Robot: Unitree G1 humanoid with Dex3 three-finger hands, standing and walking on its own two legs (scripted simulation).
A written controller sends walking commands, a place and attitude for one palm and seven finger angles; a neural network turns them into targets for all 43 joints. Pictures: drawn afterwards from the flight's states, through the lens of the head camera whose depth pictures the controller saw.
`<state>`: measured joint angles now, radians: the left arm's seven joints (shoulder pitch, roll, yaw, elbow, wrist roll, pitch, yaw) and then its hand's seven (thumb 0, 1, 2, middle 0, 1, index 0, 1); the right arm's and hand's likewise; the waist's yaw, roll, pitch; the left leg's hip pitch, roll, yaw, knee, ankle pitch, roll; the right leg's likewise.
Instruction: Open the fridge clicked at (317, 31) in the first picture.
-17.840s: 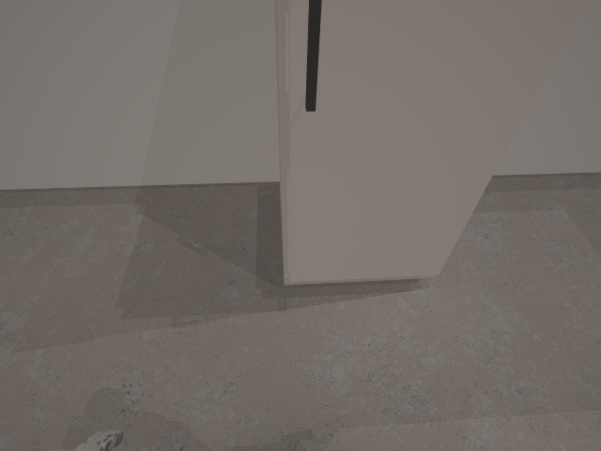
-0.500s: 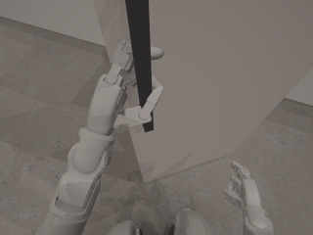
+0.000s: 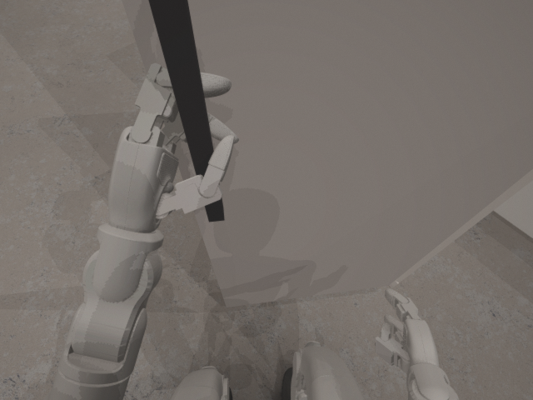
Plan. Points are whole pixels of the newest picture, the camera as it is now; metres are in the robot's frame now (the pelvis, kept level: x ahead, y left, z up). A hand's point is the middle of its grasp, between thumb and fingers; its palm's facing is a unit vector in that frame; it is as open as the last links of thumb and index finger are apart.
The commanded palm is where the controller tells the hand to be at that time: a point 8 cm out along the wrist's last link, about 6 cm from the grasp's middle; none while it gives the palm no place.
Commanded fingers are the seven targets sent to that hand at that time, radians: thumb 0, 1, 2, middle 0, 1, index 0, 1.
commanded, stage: walk backward, drawing the door open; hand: left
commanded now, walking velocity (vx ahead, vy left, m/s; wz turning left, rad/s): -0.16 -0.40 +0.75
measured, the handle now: (199, 124) +0.35 +0.08 +0.23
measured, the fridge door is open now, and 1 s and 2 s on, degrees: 56 71 70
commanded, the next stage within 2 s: stop walking and hold the door back in 0.28 s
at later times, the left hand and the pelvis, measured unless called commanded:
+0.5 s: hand (294, 328) +0.17 -0.01 +0.22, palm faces +0.37 -0.92 -0.15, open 6.8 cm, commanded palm +0.17 +0.05 +0.20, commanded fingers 0.00 0.90 0.90 -0.45 -1.40 -0.45 -1.40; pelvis -0.07 -0.22 +0.00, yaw +22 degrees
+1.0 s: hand (291, 300) +0.19 -0.01 +0.23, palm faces +0.51 -0.83 -0.21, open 5.4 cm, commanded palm +0.17 +0.06 +0.20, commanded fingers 0.00 0.90 0.90 -0.45 -1.40 -0.45 -1.40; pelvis -0.14 -0.32 +0.02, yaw +30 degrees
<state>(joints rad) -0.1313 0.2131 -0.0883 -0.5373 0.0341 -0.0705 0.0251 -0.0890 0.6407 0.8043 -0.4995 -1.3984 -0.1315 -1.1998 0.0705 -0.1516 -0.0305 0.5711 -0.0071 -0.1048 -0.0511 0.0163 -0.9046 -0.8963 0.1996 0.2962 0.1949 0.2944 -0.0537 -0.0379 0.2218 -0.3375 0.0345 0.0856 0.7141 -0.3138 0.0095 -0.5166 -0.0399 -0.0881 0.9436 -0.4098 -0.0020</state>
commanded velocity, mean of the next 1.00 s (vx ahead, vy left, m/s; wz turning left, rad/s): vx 0.09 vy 0.00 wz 0.27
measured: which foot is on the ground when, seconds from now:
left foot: down 0.00-0.20, up 0.22-0.42, down 0.44-0.68, up 0.70-1.00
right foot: up 0.00-0.18, down 0.20-0.46, up 0.48-0.68, down 0.70-1.00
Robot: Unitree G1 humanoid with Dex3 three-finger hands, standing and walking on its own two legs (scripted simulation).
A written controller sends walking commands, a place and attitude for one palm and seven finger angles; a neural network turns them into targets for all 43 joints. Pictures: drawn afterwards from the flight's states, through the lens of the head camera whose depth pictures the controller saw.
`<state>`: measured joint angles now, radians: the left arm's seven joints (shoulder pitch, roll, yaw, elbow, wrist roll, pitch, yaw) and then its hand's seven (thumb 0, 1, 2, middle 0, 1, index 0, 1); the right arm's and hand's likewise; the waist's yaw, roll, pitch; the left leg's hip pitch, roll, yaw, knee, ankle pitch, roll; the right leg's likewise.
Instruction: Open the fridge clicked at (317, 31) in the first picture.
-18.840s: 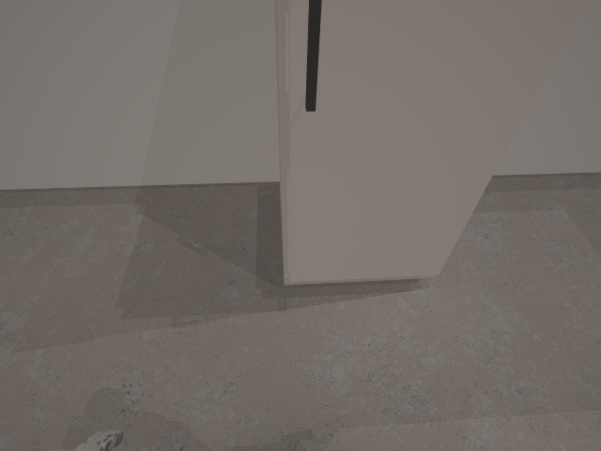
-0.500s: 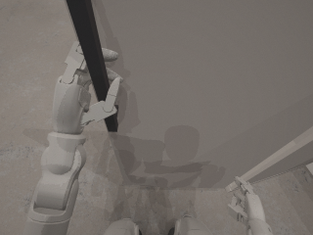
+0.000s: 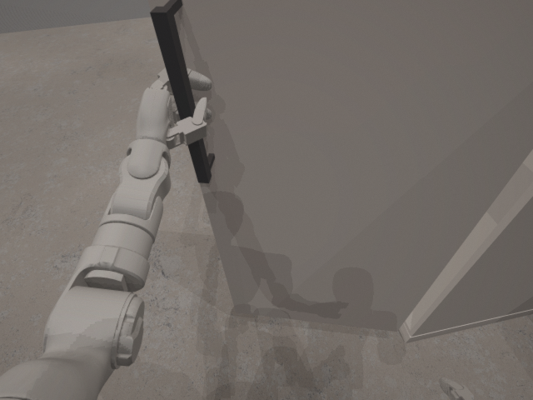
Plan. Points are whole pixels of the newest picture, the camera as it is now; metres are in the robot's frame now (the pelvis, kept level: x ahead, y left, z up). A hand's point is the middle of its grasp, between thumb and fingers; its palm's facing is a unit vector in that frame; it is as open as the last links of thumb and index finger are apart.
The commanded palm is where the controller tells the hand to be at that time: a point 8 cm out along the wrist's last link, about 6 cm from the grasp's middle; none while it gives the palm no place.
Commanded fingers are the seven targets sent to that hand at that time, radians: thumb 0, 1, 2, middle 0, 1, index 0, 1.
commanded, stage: stop walking and hold the door back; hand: left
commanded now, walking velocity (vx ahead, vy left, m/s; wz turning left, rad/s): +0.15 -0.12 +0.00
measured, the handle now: (192, 104) +0.48 +0.12 +0.21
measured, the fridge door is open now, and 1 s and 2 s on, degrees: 71 70 64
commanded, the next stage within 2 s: loosen the grip on the handle in 0.94 s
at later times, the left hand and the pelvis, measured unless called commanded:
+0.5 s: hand (206, 107) +0.48 +0.10 +0.20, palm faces -0.01 -0.99 -0.14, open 5.1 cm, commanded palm +0.46 +0.17 +0.18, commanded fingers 0.00 0.90 0.90 -0.45 -1.40 -0.45 -1.40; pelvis -0.02 +0.02 +0.00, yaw -6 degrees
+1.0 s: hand (200, 120) +0.46 +0.10 +0.20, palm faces -0.10 -0.99 -0.13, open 5.4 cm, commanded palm +0.45 +0.17 +0.18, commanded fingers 0.00 0.90 0.90 -0.45 -1.40 -0.45 -1.40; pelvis +0.00 +0.05 +0.00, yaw -8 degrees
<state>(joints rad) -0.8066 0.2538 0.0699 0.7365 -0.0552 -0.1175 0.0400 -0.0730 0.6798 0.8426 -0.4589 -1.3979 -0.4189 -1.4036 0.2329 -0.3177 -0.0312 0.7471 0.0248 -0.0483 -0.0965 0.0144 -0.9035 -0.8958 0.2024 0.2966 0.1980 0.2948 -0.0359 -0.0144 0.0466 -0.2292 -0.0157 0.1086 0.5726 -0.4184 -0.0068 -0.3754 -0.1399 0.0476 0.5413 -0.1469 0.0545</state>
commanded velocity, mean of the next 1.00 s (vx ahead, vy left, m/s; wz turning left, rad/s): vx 0.04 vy -0.01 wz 0.00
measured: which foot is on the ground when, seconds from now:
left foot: up 0.00-0.00, down 0.02-0.26, up 0.28-0.56, down 0.58-1.00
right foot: down 0.00-0.02, up 0.04-0.22, down 0.24-1.00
